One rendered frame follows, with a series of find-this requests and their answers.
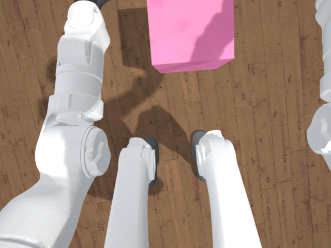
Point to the robot right upper arm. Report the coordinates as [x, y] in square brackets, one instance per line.
[319, 133]

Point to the left robot shin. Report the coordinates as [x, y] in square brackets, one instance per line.
[134, 140]

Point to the carton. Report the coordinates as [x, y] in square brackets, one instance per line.
[190, 35]

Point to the robot left forearm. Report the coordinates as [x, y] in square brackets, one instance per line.
[79, 70]

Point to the robot right forearm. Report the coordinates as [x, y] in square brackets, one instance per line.
[323, 17]

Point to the robot left hand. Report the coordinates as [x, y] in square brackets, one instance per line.
[99, 3]

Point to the left robot thigh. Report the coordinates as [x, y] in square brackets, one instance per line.
[128, 221]

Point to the robot left upper arm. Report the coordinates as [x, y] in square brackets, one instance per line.
[46, 215]

